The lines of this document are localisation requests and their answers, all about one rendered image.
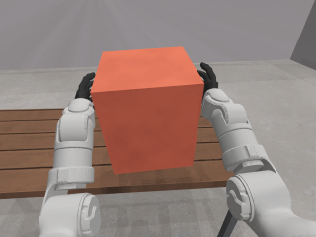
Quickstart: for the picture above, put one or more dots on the table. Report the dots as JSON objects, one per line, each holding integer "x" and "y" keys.
{"x": 27, "y": 138}

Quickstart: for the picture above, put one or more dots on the robot left hand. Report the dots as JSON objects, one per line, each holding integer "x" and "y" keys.
{"x": 84, "y": 87}

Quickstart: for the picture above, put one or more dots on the robot right forearm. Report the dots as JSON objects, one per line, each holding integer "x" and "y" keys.
{"x": 240, "y": 148}

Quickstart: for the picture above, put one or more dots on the robot right hand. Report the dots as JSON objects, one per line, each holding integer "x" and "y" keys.
{"x": 209, "y": 78}

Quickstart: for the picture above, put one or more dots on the robot left upper arm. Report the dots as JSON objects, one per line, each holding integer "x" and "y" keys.
{"x": 70, "y": 215}

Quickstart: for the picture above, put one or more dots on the robot right upper arm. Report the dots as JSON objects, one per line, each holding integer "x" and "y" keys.
{"x": 261, "y": 199}

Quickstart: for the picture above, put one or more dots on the carton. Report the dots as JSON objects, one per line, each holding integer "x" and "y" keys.
{"x": 148, "y": 104}

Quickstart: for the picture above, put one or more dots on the robot left forearm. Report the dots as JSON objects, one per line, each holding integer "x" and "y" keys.
{"x": 73, "y": 146}

